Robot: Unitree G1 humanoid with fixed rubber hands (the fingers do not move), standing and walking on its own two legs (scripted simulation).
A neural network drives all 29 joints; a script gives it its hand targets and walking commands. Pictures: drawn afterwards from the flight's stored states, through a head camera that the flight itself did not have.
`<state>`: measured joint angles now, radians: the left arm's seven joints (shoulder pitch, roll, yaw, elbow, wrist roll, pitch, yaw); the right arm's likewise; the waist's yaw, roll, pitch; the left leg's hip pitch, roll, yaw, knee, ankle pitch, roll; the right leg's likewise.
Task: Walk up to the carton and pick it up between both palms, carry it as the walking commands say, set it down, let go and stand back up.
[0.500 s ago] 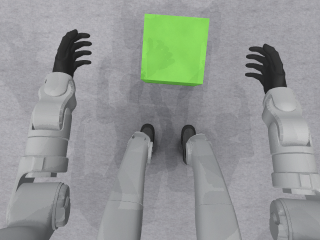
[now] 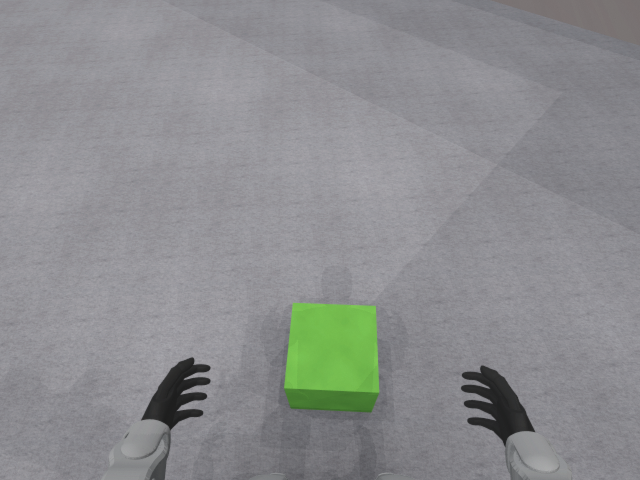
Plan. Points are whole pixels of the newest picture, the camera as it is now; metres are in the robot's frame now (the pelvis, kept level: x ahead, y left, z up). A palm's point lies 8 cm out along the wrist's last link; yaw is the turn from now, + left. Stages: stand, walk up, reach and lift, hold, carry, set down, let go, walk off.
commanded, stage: let go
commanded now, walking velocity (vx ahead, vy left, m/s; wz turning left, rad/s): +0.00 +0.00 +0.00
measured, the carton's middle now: (332, 358) +0.48 -0.01 -0.65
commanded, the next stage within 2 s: stand in 0.50 s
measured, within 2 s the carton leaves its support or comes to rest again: neither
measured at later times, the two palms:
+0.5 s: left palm (162, 404) +0.22 +0.22 -0.05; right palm (521, 402) +0.22 -0.24 -0.06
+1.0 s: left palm (107, 442) +0.17 +0.27 -0.05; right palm (579, 448) +0.17 -0.30 -0.06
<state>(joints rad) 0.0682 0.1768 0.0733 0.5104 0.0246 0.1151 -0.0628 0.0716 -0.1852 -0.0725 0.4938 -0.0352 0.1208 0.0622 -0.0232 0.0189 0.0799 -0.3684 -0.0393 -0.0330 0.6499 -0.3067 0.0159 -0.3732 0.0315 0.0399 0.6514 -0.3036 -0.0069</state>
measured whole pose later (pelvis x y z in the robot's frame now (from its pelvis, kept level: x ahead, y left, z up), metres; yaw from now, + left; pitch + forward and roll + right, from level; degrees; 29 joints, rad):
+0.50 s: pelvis +0.06 -0.01 +0.01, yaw +1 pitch -6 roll +0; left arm 0.24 0.20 0.03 0.39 0.03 0.13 -0.06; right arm 0.22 -0.21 -0.03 0.43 -0.02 0.15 0.05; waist 0.00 -0.01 0.13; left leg -0.03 -0.03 -0.05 0.46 -0.32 0.00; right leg -0.03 0.03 0.02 0.47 -0.33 -0.02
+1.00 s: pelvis +0.06 -0.01 +0.01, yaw +0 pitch -3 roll +0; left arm 0.32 0.30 0.04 0.70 0.04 -0.01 0.01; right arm 0.30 -0.32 -0.07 0.72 -0.05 -0.01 -0.01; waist -0.01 0.03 -0.21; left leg -0.10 -0.02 0.00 0.49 -0.33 0.01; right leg -0.11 0.03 0.00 0.51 -0.34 -0.03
